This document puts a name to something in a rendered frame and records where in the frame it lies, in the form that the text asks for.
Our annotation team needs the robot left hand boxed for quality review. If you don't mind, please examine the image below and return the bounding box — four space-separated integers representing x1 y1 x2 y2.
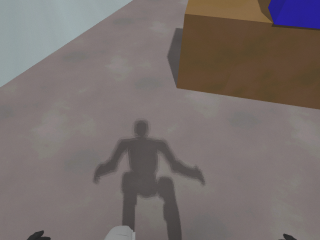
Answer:
27 230 51 240

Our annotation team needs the left robot thigh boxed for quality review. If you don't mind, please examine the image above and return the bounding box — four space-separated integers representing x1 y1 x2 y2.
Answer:
104 225 136 240

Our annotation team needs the carton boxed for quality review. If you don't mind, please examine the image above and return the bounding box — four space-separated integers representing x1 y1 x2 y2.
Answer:
268 0 320 29

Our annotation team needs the pedestal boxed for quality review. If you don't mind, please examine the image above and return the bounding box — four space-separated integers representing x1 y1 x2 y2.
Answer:
176 0 320 110

